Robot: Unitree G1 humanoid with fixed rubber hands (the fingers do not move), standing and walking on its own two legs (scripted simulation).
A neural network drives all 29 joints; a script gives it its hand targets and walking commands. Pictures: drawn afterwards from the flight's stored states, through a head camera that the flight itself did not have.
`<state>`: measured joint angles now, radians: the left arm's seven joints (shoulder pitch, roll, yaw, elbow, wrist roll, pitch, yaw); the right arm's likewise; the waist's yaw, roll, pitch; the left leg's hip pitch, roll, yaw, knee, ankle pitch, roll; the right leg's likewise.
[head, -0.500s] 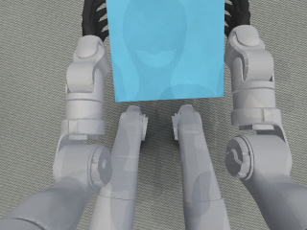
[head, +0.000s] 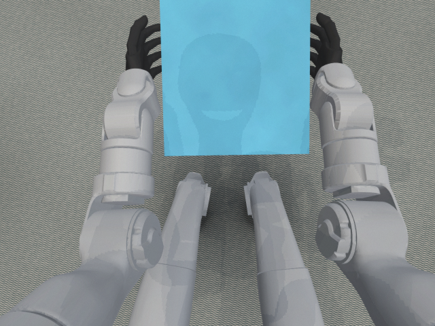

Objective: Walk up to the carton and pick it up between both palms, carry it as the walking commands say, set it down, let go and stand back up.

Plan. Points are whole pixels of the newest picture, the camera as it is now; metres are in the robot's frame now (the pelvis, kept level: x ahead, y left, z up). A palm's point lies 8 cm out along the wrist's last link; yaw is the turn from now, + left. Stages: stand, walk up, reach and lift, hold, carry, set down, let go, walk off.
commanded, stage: reach and lift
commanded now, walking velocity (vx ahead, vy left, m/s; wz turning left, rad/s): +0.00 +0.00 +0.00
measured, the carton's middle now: (232, 94) +0.46 +0.00 -0.11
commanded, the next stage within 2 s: none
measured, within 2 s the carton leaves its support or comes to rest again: neither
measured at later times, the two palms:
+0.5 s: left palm (132, 68) +0.45 +0.13 +0.04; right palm (356, 61) +0.46 -0.16 +0.03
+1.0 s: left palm (56, 7) +0.44 +0.15 +0.16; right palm out of the picture +0.46 -0.14 +0.16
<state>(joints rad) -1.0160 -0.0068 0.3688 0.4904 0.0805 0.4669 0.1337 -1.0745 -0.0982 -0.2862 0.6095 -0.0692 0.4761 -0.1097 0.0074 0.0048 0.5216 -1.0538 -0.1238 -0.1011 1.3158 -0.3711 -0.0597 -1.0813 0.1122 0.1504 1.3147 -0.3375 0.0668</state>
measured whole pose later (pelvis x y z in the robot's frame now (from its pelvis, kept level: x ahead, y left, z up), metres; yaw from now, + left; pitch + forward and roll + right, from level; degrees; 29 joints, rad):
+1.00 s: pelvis +0.08 +0.01 +0.12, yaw +2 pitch +4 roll +0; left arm -0.58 -0.16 0.40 0.52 0.24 0.51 0.07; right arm -0.66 0.08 -0.39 0.62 -0.28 0.54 -0.02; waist -0.02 0.03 0.00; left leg -0.53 -0.09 -0.17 0.71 -0.23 -0.02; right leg -0.54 0.05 0.13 0.69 -0.22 0.04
